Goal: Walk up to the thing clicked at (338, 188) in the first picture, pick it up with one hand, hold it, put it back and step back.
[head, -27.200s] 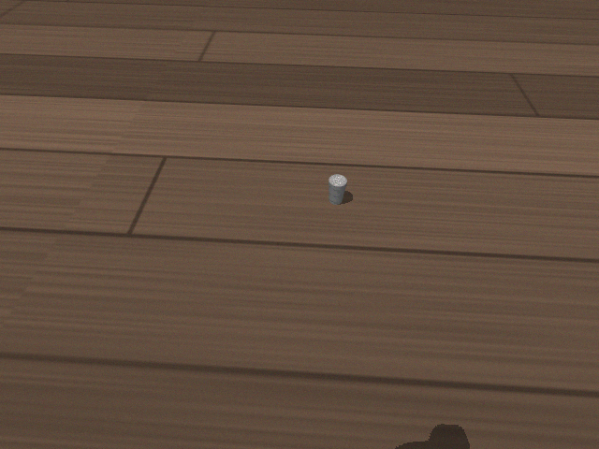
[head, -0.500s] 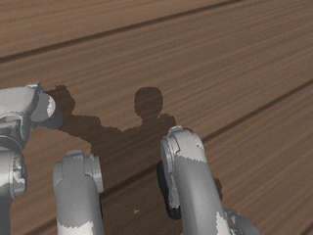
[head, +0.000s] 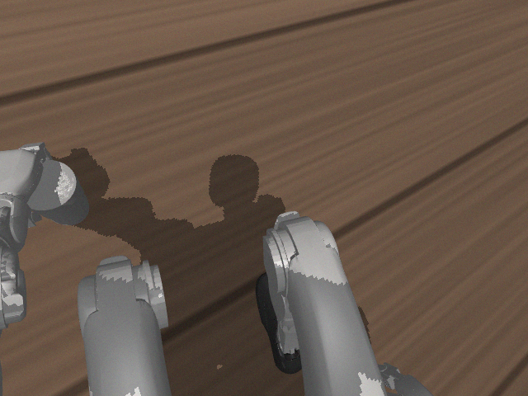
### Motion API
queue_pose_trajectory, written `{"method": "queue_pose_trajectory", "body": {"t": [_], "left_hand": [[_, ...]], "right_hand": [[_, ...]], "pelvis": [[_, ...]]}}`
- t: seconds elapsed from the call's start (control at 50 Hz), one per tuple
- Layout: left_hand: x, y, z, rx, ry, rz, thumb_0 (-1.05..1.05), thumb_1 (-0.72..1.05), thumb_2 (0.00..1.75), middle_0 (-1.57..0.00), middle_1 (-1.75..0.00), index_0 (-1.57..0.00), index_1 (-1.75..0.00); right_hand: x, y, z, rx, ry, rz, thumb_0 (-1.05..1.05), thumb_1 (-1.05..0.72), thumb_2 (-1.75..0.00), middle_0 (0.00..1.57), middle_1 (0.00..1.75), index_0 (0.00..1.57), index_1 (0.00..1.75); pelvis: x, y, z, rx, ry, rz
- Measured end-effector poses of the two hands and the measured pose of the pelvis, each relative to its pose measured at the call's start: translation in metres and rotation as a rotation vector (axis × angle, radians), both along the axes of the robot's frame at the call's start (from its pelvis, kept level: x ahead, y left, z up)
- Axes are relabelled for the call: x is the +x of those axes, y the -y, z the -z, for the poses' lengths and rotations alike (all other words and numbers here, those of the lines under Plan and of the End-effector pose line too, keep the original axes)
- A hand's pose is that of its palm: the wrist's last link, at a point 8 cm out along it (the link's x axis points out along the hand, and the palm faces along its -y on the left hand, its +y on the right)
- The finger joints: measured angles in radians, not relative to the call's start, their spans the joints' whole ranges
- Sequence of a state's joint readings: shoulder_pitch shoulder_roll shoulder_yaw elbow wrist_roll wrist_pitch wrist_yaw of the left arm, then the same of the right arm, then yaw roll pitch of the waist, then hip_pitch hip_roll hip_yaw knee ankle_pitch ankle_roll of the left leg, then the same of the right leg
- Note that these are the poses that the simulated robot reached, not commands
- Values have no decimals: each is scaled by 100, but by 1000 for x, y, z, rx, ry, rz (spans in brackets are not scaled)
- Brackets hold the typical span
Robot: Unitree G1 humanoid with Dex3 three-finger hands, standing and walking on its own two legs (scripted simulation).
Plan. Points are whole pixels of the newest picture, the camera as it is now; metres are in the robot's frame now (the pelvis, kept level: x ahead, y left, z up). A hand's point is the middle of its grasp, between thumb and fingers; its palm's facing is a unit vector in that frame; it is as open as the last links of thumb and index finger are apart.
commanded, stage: open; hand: left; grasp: from the side
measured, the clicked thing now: (59, 198) +0.45 +0.23 -0.25
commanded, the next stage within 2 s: withdraw in 0.60 s
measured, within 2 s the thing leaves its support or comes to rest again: neither
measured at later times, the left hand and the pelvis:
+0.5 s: hand (28, 199) +0.44 +0.26 -0.20, palm faces -0.44 -0.10 -0.89, open 11.0 cm; pelvis +0.01 +0.00 +0.00, yaw -1 degrees
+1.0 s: hand (11, 181) +0.45 +0.26 -0.15, palm faces -0.30 -0.06 -0.95, open 13.0 cm; pelvis +0.01 +0.00 +0.01, yaw +1 degrees
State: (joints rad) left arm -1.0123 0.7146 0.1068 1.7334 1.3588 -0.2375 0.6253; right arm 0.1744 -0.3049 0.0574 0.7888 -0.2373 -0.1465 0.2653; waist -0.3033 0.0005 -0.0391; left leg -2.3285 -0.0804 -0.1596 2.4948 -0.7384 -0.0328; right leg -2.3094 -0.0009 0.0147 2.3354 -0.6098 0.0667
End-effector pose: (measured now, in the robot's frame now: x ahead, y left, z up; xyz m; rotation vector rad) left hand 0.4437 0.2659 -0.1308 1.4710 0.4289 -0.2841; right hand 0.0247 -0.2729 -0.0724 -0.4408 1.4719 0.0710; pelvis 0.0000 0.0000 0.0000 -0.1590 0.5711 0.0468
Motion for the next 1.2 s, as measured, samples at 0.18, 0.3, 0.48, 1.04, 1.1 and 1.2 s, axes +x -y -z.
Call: {"method": "queue_pose_trajectory", "body": {"t": [0.18, 0.3, 0.48, 1.04, 1.1, 1.2], "left_hand": [[-2, 4, 14, -11, -12, 10, 0, -2, 79, -51, -89, -48, -86], [2, 3, 16, -2, 12, 3, 0, -8, 84, -43, -93, -43, -90], [1, 3, 15, 1, 2, -23, 0, -13, 89, -37, -97, -38, -95], [5, -3, -58, 75, 155, -23, 0, -38, 92, -24, -90, -23, -91], [0, -11, -94, 123, 137, -46, 0, -38, 91, -25, -87, -23, -89], [-14, -21, -148, 136, 43, -107, 0, -39, 91, -27, -84, -24, -86]], "right_hand": [[0, -5, 1, 13, 3, -20, 0, -91, -90, 21, 30, 20, 30], [-2, -3, 1, 19, -6, -14, 0, -91, -90, 21, 30, 20, 30], [-1, 0, 0, 28, -21, 6, 0, -91, -91, 21, 30, 20, 30], [23, 3, -4, 55, 59, 108, 0, -93, -91, 20, 30, 20, 30], [42, 1, -12, 78, 102, 120, 0, -93, -91, 20, 30, 20, 30], [72, -2, -39, 93, 184, 110, 0, -93, -92, 20, 30, 20, 30]], "pelvis": [[0, -1, 3, -8, 10, 3], [2, -1, 5, -13, 6, 6], [5, -2, 1, -11, -15, 5], [7, 0, -24, 18, -56, -8], [7, 1, -44, 32, -65, -10], [4, 3, -82, 54, -58, -14]]}}
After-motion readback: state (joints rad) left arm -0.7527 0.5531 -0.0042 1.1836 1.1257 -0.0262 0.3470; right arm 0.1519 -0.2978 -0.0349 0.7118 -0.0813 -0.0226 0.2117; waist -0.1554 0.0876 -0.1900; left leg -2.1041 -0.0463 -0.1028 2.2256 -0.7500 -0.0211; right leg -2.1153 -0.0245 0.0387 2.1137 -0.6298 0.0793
